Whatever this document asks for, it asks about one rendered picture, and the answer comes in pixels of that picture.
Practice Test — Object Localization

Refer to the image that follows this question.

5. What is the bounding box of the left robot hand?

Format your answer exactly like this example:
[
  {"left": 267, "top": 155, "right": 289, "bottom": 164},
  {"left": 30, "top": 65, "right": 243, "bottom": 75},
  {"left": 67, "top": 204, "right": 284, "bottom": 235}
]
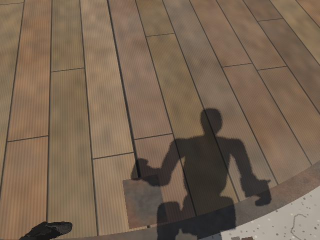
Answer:
[{"left": 19, "top": 221, "right": 73, "bottom": 240}]

